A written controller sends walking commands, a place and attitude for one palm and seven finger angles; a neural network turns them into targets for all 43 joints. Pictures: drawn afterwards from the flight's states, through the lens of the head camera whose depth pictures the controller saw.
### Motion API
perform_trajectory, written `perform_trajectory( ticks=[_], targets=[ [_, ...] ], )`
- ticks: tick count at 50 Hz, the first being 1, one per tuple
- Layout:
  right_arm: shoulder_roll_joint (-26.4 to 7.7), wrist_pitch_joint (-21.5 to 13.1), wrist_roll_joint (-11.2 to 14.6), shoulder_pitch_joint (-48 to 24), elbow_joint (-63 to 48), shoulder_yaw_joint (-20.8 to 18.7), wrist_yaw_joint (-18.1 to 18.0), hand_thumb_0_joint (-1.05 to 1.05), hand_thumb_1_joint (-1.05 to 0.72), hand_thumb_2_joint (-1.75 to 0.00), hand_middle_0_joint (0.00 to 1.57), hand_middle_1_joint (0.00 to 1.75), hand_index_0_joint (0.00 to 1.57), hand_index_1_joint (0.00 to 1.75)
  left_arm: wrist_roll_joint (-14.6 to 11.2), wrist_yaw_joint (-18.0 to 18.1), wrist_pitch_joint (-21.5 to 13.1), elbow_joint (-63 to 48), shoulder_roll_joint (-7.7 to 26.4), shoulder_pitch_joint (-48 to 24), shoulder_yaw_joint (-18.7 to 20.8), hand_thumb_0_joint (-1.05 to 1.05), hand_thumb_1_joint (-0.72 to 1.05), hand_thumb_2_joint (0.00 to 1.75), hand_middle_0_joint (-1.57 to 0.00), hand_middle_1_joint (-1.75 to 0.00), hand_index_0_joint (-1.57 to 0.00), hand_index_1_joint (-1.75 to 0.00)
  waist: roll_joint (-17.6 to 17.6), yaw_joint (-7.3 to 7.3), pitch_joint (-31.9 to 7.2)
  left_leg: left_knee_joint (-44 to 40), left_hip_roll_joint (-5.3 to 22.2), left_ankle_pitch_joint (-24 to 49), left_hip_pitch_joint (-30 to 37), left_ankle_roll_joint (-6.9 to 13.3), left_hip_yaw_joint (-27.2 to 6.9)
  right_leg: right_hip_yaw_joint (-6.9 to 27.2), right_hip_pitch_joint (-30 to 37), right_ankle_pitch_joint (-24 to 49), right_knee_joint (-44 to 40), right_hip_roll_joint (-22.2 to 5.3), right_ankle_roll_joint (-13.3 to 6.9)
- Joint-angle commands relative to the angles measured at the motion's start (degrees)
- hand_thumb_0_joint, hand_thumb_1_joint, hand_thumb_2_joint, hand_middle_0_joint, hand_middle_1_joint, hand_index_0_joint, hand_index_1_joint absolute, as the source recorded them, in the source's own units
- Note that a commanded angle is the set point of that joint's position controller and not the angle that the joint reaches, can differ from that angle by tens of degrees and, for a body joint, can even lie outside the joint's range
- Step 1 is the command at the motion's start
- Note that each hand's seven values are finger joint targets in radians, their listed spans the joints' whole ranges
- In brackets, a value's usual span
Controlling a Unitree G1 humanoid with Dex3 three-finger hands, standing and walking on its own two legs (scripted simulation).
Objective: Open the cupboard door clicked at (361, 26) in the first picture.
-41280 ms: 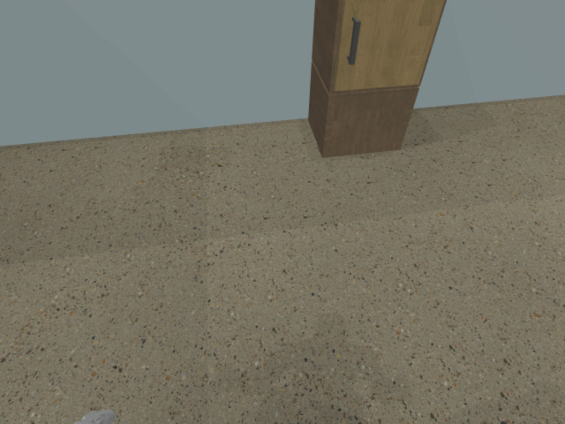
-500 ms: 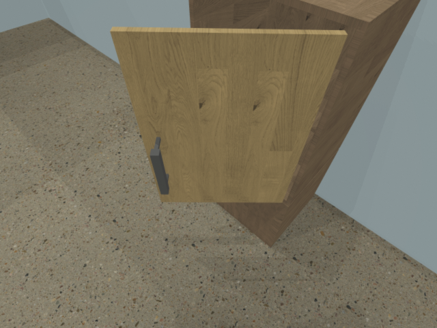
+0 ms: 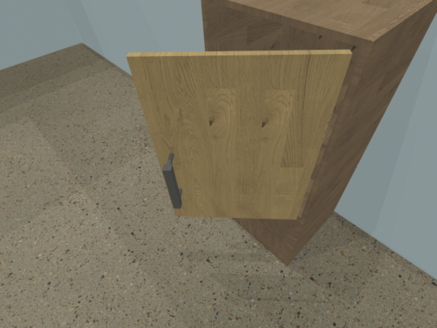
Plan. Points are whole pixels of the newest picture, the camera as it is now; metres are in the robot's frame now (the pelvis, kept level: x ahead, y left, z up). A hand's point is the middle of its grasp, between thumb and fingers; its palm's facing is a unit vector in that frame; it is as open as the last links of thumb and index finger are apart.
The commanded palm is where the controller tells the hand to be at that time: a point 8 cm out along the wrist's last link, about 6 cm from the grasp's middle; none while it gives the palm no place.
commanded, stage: come to a stop and stand still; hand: left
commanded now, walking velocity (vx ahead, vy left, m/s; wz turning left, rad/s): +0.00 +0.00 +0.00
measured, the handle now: (174, 181) +0.51 +0.17 -0.11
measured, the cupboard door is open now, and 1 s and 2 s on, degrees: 43 43 43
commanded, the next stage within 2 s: look again from close up in 0.46 s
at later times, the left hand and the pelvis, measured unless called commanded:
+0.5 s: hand out of the picture +0.03 +0.16 -0.17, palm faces +0.02 -0.98 -0.21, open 7.3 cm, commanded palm none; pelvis +0.02 -0.01 +0.00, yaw +0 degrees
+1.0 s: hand out of the picture +0.03 +0.16 -0.17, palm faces +0.03 -0.98 -0.19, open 7.3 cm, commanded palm none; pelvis +0.04 -0.01 +0.00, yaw +1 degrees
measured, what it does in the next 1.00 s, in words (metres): stands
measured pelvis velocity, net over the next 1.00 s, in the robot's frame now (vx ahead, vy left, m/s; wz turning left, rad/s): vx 0.04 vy -0.01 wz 0.01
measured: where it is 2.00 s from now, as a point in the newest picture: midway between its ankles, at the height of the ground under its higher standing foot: outside the picture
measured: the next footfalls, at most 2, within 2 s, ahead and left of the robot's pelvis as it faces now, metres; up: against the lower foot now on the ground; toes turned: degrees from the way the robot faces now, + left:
none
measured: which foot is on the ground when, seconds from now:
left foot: down 0.00-1.00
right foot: down 0.00-1.00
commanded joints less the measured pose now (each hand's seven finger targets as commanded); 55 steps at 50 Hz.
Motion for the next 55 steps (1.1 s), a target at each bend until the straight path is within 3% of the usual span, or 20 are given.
perform_trajectory(
  ticks=[1,7,16,24,55],
  targets=[
    [-3.6,-1.1,0.1,2.6,-0.3,-0.4,-0.3,0.0,-0.9,-0.9,0.2,0.3,0.2,0.3,-0.3,0.8,-1.4,-2.1,7.8,0.6,1.2,0.0,0.9,0.9,-0.2,-0.3,-0.2,-0.3,-4.0,-0.73,2.4,-5.8,5.7,2.1,-1.3,0.4,-6.4,7.0,-0.5,1.5,-7.6,-4.2,-2.2],
    [-3.0,-1.4,0.1,3.3,2.3,-0.3,-0.5,0.0,-0.9,-0.9,0.2,0.3,0.2,0.3,-0.4,0.9,-1.5,-0.6,7.5,0.5,1.4,0.0,0.9,0.9,-0.2,-0.3,-0.2,-0.3,-2.5,-0.26,1.0,-5.8,6.0,4.9,-1.2,0.2,-6.2,6.2,2.6,6.0,-6.8,-4.3,-2.3],
    [-1.7,-1.2,0.1,4.3,4.7,-0.3,-0.8,0.0,-0.9,-0.9,0.2,0.3,0.2,0.3,-0.4,1.0,-1.4,0.6,6.8,0.7,1.5,0.0,0.9,0.9,-0.2,-0.3,-0.2,-0.3,-3.8,0.0,2.6,-5.9,6.2,5.6,-1.1,0.0,-5.9,5.5,3.1,8.1,-7.3,-4.4,-2.3],
    [-1.4,-1.4,0.1,4.7,5.5,-0.4,-1.0,0.0,-0.9,-0.9,0.2,0.3,0.2,0.3,-0.4,1.2,-1.5,0.9,6.6,0.8,1.7,0.0,0.9,0.9,-0.2,-0.3,-0.2,-0.3,-2.8,-0.02,1.4,-5.5,6.5,7.8,0.3,-0.2,-5.6,5.3,4.2,11.3,-6.6,-4.2,-2.4],
    [-2.0,-1.6,0.1,4.1,6.0,-0.5,-1.5,0.0,-0.9,-0.9,0.2,0.3,0.2,0.3,-0.3,1.1,-1.2,1.7,6.2,1.4,1.9,0.0,0.9,0.9,-0.2,-0.3,-0.2,-0.3,-2.8,0.17,2.4,-6.7,6.9,10.5,1.8,0.1,-6.0,4.6,4.6,11.8,-7.0,-4.0,-2.2]
  ],
)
